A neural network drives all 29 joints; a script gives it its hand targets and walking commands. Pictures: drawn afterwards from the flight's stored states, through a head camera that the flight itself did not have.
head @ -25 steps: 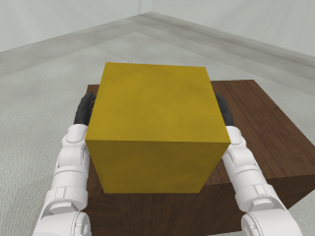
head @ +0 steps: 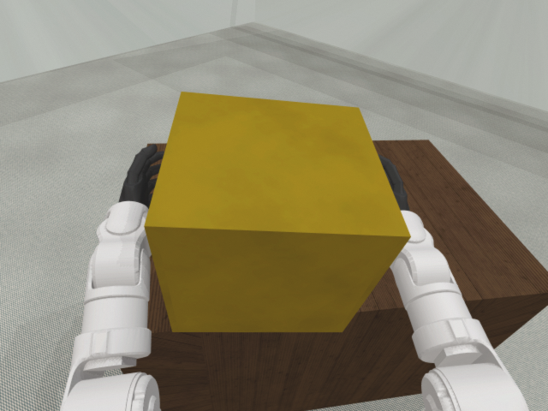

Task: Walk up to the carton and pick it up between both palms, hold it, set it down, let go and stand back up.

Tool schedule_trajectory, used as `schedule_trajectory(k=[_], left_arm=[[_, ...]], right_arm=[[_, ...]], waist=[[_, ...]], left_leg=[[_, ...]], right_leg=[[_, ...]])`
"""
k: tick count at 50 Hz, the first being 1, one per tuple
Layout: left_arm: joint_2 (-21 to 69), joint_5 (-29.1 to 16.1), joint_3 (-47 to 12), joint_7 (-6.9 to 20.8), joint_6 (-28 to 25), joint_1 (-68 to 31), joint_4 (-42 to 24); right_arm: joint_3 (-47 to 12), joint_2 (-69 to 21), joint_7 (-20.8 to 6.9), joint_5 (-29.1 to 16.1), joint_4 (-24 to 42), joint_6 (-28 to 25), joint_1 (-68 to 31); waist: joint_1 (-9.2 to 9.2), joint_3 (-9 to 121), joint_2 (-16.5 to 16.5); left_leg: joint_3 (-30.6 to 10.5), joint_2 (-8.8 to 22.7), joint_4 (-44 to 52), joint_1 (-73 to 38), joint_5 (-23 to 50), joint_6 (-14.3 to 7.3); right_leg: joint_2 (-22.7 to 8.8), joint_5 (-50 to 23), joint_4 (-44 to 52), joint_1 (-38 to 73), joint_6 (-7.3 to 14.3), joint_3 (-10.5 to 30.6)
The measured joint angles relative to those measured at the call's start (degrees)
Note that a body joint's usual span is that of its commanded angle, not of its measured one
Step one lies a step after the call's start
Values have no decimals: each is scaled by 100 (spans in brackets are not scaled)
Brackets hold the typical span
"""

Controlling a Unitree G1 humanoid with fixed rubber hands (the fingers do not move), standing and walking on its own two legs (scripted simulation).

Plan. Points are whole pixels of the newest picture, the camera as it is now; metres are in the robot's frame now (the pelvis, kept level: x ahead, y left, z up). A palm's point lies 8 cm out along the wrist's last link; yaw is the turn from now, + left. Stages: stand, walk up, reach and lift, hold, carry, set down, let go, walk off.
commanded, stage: reach and lift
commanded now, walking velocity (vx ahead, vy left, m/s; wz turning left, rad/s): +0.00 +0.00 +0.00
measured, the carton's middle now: (266, 218) +0.39 +0.00 +0.11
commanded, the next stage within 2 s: hold in 1.28 s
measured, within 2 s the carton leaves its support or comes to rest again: neither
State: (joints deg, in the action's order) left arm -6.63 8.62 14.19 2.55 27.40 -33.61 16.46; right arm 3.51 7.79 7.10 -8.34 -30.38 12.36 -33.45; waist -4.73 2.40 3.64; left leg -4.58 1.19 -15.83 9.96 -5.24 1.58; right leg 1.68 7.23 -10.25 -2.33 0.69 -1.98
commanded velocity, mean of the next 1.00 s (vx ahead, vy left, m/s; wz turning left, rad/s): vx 0.00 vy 0.00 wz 0.00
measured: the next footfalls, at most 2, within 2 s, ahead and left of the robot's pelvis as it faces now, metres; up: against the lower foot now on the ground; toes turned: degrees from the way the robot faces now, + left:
none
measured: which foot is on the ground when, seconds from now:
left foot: down 0.00-1.00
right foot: down 0.00-1.00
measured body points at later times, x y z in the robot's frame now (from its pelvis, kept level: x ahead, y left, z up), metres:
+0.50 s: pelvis +0.00 +0.01 +0.00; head -0.04 +0.04 +0.45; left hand +0.38 +0.19 +0.19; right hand +0.37 -0.18 +0.20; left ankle +0.04 +0.13 -0.75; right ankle -0.02 -0.11 -0.75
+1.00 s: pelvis +0.00 +0.01 +0.00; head -0.03 +0.04 +0.45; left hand +0.38 +0.18 +0.21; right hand +0.37 -0.18 +0.21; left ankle +0.04 +0.13 -0.75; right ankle -0.02 -0.11 -0.75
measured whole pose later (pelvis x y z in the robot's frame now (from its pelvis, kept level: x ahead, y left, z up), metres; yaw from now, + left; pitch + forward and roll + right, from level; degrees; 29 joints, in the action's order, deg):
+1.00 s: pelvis +0.00 +0.01 +0.00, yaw +0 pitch -3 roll -1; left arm -5.3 11.1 16.4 3.6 43.7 -33.4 1.6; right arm 2.4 10.5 7.8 -15.2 -22.7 27.1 -38.5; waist -6.2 3.2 3.3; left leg -3.9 0.6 -15.3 7.2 -5.5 1.0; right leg 1.0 7.0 -8.9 0.7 0.2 -1.5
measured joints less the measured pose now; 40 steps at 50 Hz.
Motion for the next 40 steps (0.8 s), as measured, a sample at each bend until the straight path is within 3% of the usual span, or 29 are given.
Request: schedule_trajectory(k=[19, 40], left_arm=[[76, 143, 71, 18, 1154, 205, -1174], [130, 242, 213, 84, 1487, -58, -1266]], right_arm=[[-103, 148, 24, -492, 633, 1009, -195], [-36, 241, 2, -563, 642, 1369, -521]], waist=[[-114, 56, -6], [-133, 82, -56]], left_leg=[[27, -51, 17, -193, 0, -50], [69, -56, 44, -183, 10, -68]], right_leg=[[-53, -27, 67, 214, -43, 18], [-65, -57, 111, 199, -59, 56]])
